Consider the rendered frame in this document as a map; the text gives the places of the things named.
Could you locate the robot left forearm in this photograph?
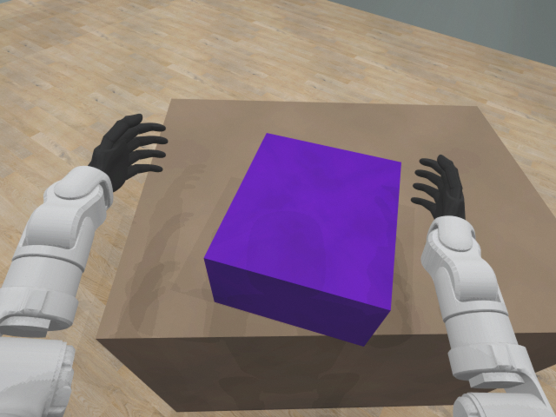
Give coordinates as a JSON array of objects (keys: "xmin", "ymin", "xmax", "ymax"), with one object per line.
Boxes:
[{"xmin": 0, "ymin": 166, "xmax": 113, "ymax": 338}]

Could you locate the left robot hand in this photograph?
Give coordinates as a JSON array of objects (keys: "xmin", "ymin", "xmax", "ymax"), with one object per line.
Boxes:
[{"xmin": 88, "ymin": 114, "xmax": 168, "ymax": 192}]

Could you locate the carton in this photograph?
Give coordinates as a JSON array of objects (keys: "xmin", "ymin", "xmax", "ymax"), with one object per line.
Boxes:
[{"xmin": 204, "ymin": 133, "xmax": 401, "ymax": 347}]

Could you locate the right robot upper arm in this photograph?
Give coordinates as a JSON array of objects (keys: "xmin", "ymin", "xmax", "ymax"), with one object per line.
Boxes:
[{"xmin": 453, "ymin": 393, "xmax": 553, "ymax": 417}]

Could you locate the robot right forearm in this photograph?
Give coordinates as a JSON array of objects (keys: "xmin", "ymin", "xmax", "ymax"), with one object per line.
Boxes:
[{"xmin": 420, "ymin": 215, "xmax": 556, "ymax": 417}]

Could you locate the pedestal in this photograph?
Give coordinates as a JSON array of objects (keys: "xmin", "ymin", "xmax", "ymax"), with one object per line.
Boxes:
[{"xmin": 96, "ymin": 99, "xmax": 556, "ymax": 412}]

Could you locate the right robot hand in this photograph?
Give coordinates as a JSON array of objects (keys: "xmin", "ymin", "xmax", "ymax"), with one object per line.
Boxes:
[{"xmin": 411, "ymin": 155, "xmax": 466, "ymax": 220}]

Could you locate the left robot upper arm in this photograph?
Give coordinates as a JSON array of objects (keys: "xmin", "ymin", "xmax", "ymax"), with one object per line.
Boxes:
[{"xmin": 0, "ymin": 336, "xmax": 76, "ymax": 417}]

